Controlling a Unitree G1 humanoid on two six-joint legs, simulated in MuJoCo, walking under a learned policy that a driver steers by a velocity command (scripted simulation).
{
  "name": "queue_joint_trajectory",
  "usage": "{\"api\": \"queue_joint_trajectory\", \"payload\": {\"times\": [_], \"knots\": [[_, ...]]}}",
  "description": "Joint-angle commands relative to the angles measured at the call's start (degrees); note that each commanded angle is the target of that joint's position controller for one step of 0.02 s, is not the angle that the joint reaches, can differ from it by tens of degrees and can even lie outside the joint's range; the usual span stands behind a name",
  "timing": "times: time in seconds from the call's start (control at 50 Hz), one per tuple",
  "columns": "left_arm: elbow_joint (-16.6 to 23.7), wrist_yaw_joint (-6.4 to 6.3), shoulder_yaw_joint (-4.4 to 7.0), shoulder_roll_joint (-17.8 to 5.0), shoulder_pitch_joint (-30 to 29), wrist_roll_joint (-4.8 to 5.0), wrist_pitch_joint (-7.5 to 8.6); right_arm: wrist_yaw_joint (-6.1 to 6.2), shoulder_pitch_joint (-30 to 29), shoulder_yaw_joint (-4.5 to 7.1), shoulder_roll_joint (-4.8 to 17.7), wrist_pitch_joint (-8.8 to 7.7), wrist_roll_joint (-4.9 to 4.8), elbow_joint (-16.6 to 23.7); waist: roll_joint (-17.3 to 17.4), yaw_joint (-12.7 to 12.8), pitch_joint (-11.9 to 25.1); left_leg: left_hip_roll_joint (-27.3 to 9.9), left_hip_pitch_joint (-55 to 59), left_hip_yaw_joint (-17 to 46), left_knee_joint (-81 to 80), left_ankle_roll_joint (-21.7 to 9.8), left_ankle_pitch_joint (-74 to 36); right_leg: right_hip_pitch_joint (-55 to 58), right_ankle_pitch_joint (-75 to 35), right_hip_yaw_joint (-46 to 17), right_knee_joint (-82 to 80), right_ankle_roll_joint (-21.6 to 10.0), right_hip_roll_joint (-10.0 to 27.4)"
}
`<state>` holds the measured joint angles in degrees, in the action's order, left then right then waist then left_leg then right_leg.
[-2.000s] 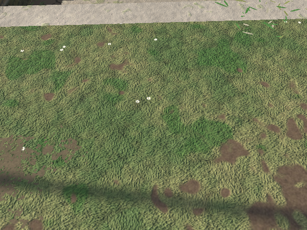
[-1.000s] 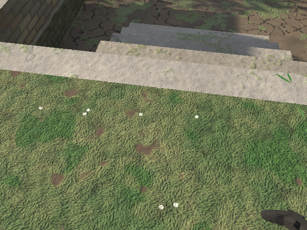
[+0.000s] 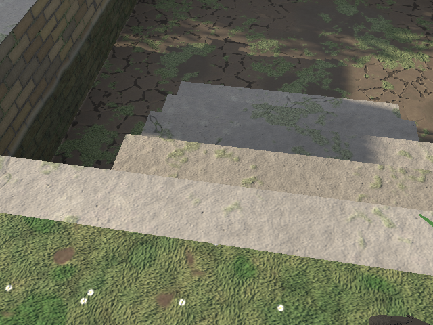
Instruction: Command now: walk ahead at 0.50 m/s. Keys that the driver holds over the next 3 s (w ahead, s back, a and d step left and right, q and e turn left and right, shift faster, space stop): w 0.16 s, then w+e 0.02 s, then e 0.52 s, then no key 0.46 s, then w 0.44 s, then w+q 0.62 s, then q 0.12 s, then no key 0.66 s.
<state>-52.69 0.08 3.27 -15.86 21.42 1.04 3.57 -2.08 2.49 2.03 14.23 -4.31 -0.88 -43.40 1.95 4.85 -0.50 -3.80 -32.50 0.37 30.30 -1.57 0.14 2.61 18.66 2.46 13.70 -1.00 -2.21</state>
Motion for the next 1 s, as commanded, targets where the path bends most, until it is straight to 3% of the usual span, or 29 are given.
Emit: {"api": "queue_joint_trajectory", "payload": {"times": [0.02, 0.04, 0.06, 0.08, 0.1, 0.12, 0.14, 0.16, 0.2, 0.26, 0.38, 0.4, 0.44, 0.5, 0.56, 0.58, 0.6, 0.62, 0.64, 0.66, 0.68, 0.7, 0.72, 0.76, 0.82, 0.88, 0.92, 0.98, 1.0], "knots": [[1.78, -0.61, 2.50, -10.67, -1.31, 0.32, -0.40, -0.27, 1.63, 2.40, 7.48, -1.34, 0.09, 3.02, -6.94, -5.52, 0.70, 2.38, 7.30, -2.16, -3.05, -2.80, 4.09, 0.72, -37.73, -6.39, 6.62, -7.67, 16.14], [1.96, -0.70, 1.97, -9.29, -1.48, 0.05, -0.63, 0.19, 10.54, 3.84, 10.14, -1.32, 0.31, 0.11, -5.68, -9.33, 6.47, 3.16, 20.20, -2.80, -3.13, -4.53, 2.99, -2.65, -41.98, -4.01, 16.99, -6.10, 12.98], [3.43, -0.82, 0.71, -6.49, -0.90, -1.30, -0.54, 0.82, 21.06, 5.07, 14.51, -1.14, 0.93, -1.85, 1.27, -12.68, 15.38, -7.44, 37.95, 9.20, -1.26, -8.35, 0.92, -14.48, -26.81, -1.15, 35.30, -3.84, 9.27], [3.65, -0.22, -1.16, 0.26, 6.15, -1.07, 0.75, 0.51, 23.02, 5.63, 17.75, -0.81, 0.73, -3.08, 16.36, -8.69, 21.06, -18.45, 55.20, 35.76, -8.02, -16.98, 13.86, -37.52, 11.18, -2.41, 53.49, -0.44, -1.45], [3.06, 0.12, 0.16, -5.91, 2.31, 0.12, 1.94, 0.45, 22.63, 4.11, 12.05, -0.84, 0.20, -2.49, 9.80, -11.25, 19.15, -17.51, 53.52, 38.93, -12.19, -15.23, 21.67, -43.91, 14.78, -9.75, 59.83, -1.22, 1.28], [4.91, 0.41, 0.91, -8.43, -2.99, 1.40, 2.69, 0.62, 18.32, 3.42, 10.22, -0.96, 0.30, -1.87, 6.99, -10.60, 11.33, -15.87, 46.59, 31.09, -13.41, -12.97, 20.27, -47.22, 9.65, -8.68, 60.36, -2.09, 4.09], [5.47, 0.13, 0.81, -7.95, -5.74, 1.18, 2.86, 0.64, 14.09, 3.06, 9.39, -0.95, 0.59, -1.11, 2.55, -8.84, 6.99, -13.84, 38.64, 25.08, -14.80, -11.93, 14.58, -45.40, 4.27, -6.94, 57.97, -2.03, 7.02], [5.63, -0.09, 1.08, -7.52, -7.04, 0.23, 2.67, 0.51, 11.37, 2.69, 7.88, -1.03, 1.02, -0.84, 1.33, -7.36, 3.80, -11.99, 32.16, 20.82, -16.58, -11.69, 9.47, -43.33, 0.87, -6.61, 54.75, -1.66, 8.68], [4.43, -0.17, 1.14, -5.61, -4.23, 0.33, 1.12, 0.49, 9.03, 2.23, 6.09, -1.64, 1.70, -0.98, 3.23, -4.54, 2.71, -10.12, 25.77, 14.16, -19.51, -11.01, 0.37, -37.18, -2.19, -7.11, 51.80, -0.89, 10.20], [4.34, -0.81, 1.05, -3.63, -3.87, -0.02, -0.64, 1.07, 9.09, 2.61, 7.48, -2.35, 2.21, -2.83, 2.04, -3.01, 1.12, -9.66, 21.81, 4.05, -19.21, -11.12, -22.99, -35.99, -4.64, -7.42, 47.15, 1.35, 8.64], [8.30, 0.64, 0.48, -2.06, -12.90, -0.75, -0.83, 3.56, 9.23, 2.89, 9.64, -0.38, 1.72, -4.49, 2.16, -5.85, 1.69, -7.74, 24.04, -6.44, -18.00, -8.73, -24.90, -32.23, -22.32, -3.11, 26.79, 1.71, 6.37], [6.80, 3.17, -1.70, -0.20, -6.94, -7.15, 0.00, 0.96, 12.79, 2.41, 7.89, -2.34, 7.03, -4.57, 0.51, -4.15, 1.87, -13.94, 29.09, -2.87, -19.55, -14.12, -26.83, -36.51, -20.23, -5.84, 27.86, 2.46, 8.36], [7.00, 3.79, -0.85, -2.96, -8.03, -6.21, 0.63, 0.44, 11.22, 3.74, 9.53, -3.51, 6.19, -4.60, -0.52, -4.28, 1.21, -15.25, 38.23, -4.15, -17.16, -13.85, -28.98, -42.28, -15.98, -7.83, 25.47, 2.02, 10.07], [8.37, 3.88, -0.80, -3.79, -13.15, -4.49, 0.91, 1.84, 11.21, 4.41, 10.60, -3.02, 4.93, -4.00, 0.81, -6.19, 1.25, -12.78, 39.25, -7.80, -14.40, -11.09, -26.60, -37.89, -14.75, -3.20, 21.41, 0.28, 7.28], [8.99, 3.47, 0.39, -6.42, -12.69, -2.88, 2.35, 2.72, 9.96, 4.84, 11.54, -2.81, 3.81, -2.47, -0.39, -4.22, 2.25, -9.50, 35.79, -11.26, -6.48, -6.48, -28.18, -26.89, -19.62, 0.06, 15.09, -3.75, 2.29], [8.65, 2.77, 1.52, -9.99, -11.15, -2.22, 3.45, 2.39, 11.60, 4.44, 10.29, -2.83, 2.99, -1.77, -4.06, -4.27, 6.14, -5.44, 33.59, -12.94, -0.56, -3.38, -26.35, -18.65, -35.71, -0.48, 12.32, -7.25, 0.81], [9.38, 1.41, 2.98, -15.93, -5.66, -2.11, 3.42, 2.47, 16.94, 3.14, 6.59, -3.00, 3.23, 0.40, -13.38, -5.09, 19.67, 0.84, 21.53, -14.73, 13.21, 3.06, -7.03, 3.24, -55.47, -16.86, 14.30, -20.61, 12.49], [7.79, 0.56, 3.42, -17.04, 3.59, -3.27, 3.01, 1.78, 14.31, 2.24, 5.64, -2.88, 5.35, 2.22, -15.44, -0.30, 29.97, 8.22, 8.46, -8.52, 24.09, 6.00, 41.07, 18.82, -58.44, -36.72, 9.50, -30.22, 23.66], [4.84, 0.06, 3.88, -16.20, 7.42, -4.99, 4.07, 0.66, 4.81, 2.13, 6.00, -2.01, 4.57, 4.63, -7.02, 3.02, 20.30, 5.66, 1.54, 1.78, 32.74, 4.34, 44.17, 13.42, -45.80, -35.28, 7.09, -23.65, 22.27], [5.61, -0.50, 4.53, -15.32, 2.71, -3.74, 4.32, 1.12, 2.42, 2.56, 7.14, -1.50, 4.30, 4.97, -6.80, 1.52, 11.63, 2.93, -1.53, 3.68, 36.10, 3.30, 41.91, 3.79, -39.26, -29.09, 5.13, -19.72, 19.61], [7.16, -0.79, 3.60, -11.66, -3.43, -2.23, 3.70, 2.43, 6.90, 3.71, 10.15, -1.24, 5.34, 3.53, -7.22, -2.33, 9.30, 0.99, 0.88, 4.03, 35.77, 2.89, 39.29, -2.99, -34.07, -25.84, 2.73, -18.50, 17.44], [8.71, -0.84, 2.58, -8.72, -7.50, -1.27, 3.50, 3.36, 9.44, 3.54, 9.32, -1.30, 5.95, 2.65, -7.37, -5.25, 5.34, -0.46, 4.18, 3.95, 32.62, 2.55, 35.68, -11.81, -30.64, -23.31, 0.01, -17.41, 15.52], [10.26, -0.78, 2.31, -8.26, -9.66, -1.25, 3.05, 3.87, 10.95, 2.94, 7.82, -1.17, 6.00, 2.37, -6.92, -7.01, 3.99, -0.74, 8.81, 3.04, 30.54, 2.77, 32.81, -18.01, -29.63, -21.35, -2.02, -16.94, 14.76], [12.33, -0.30, 2.30, -8.75, -12.62, -2.45, 3.21, 2.94, 15.50, 2.42, 6.37, 0.23, 4.53, 0.31, -5.57, -8.95, 5.64, 0.85, 15.67, -0.07, 26.79, 3.93, 26.01, -23.11, -29.51, -16.14, -3.38, -15.30, 12.30], [14.48, 0.67, 3.22, -10.92, -12.92, -2.29, 3.97, 1.06, 16.37, 2.07, 7.21, 2.29, 3.45, -1.16, -6.72, -6.81, 6.28, 1.30, 16.55, -2.02, 21.05, 6.44, 22.83, -22.63, -26.98, -14.42, -2.19, -14.11, 11.64], [15.21, 1.49, 3.09, -9.91, -10.66, -1.66, 4.05, 1.34, 14.12, 1.45, 7.91, 2.30, 3.58, -1.25, -6.41, -3.67, 6.63, -0.81, 13.08, -0.19, 14.40, 6.57, 22.01, -17.36, -18.39, -19.50, 1.21, -14.25, 14.94], [15.63, 2.04, 2.53, -8.90, -11.93, -1.24, 3.41, 1.50, 14.04, 1.17, 8.08, 1.45, 3.02, -1.66, -5.97, -3.54, 6.55, -0.50, 13.59, -1.08, 7.59, 5.51, 19.12, -16.81, -12.87, -21.38, 3.48, -13.85, 15.11], [14.42, 3.60, 0.49, -5.67, -12.71, -1.46, 1.83, 0.50, 13.99, 0.75, 7.95, -0.21, 0.81, -0.84, -4.45, -5.75, 6.90, 0.49, 22.54, -2.58, -7.65, 0.92, 4.53, -21.08, -11.55, -21.38, 7.99, -10.44, 11.34], [14.64, 3.72, -0.30, -3.55, -9.72, -1.73, 1.28, 0.71, 14.32, 0.91, 10.43, -1.07, 0.53, 1.14, -0.66, -5.06, 10.41, -6.94, 25.98, 5.14, -9.52, -7.22, -6.61, -21.59, -6.70, -17.60, 13.14, -5.45, 6.69]]}}
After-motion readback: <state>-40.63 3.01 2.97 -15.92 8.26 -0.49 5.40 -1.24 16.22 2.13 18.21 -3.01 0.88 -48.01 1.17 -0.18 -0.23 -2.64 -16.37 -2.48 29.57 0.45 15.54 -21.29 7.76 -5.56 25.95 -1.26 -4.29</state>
